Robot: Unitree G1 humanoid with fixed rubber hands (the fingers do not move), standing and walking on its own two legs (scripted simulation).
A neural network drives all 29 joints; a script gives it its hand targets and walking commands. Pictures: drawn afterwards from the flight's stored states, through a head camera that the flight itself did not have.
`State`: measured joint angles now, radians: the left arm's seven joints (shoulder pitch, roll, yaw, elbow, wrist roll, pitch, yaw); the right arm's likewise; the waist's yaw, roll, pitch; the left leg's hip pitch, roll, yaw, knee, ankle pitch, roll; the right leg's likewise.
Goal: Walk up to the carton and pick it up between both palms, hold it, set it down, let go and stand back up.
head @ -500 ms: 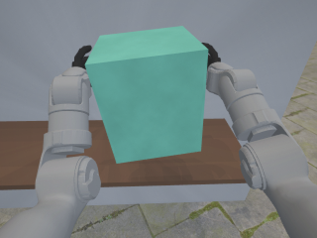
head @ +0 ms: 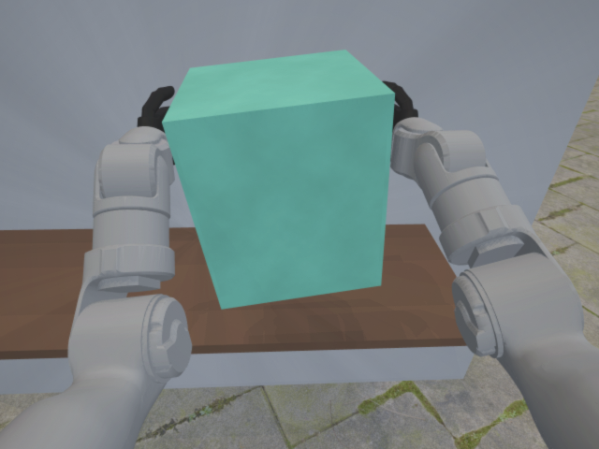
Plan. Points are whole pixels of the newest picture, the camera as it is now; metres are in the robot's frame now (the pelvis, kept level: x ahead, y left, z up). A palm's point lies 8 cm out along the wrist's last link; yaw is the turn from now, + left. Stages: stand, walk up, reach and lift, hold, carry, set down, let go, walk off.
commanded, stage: hold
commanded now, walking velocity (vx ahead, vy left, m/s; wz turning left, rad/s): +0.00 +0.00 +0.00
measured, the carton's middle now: (285, 176) +0.38 +0.00 +0.26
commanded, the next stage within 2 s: set down in 0.30 s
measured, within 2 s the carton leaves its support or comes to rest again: neither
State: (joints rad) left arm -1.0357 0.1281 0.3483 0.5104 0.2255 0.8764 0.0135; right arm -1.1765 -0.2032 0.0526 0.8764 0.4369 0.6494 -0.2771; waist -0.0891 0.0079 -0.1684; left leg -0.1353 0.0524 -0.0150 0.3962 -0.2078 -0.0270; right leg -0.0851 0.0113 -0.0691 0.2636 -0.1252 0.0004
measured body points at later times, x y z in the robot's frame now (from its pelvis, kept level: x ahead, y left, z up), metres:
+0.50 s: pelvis +0.00 +0.00 +0.00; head -0.09 +0.02 +0.44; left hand +0.40 +0.16 +0.33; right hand +0.39 -0.15 +0.33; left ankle +0.01 +0.13 -0.75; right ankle +0.01 -0.12 -0.75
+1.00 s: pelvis +0.01 +0.00 +0.00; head -0.04 +0.05 +0.44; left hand +0.43 +0.18 +0.28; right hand +0.42 -0.13 +0.25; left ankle +0.01 +0.13 -0.75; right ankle +0.01 -0.12 -0.75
